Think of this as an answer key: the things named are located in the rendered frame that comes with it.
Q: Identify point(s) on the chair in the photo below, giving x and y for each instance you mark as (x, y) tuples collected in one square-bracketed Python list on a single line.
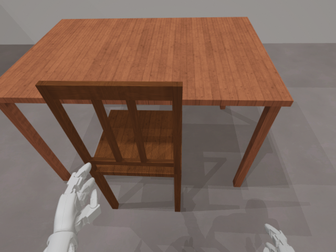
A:
[(134, 142)]

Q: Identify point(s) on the left robot hand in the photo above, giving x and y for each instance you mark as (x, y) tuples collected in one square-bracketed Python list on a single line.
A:
[(70, 203)]

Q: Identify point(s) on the table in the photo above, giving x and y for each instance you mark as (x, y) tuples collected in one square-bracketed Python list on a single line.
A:
[(220, 60)]

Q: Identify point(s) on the left robot forearm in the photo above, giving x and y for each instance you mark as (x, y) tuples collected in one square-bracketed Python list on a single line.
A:
[(62, 241)]

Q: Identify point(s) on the right robot hand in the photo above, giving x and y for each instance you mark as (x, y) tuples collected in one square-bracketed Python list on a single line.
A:
[(279, 240)]

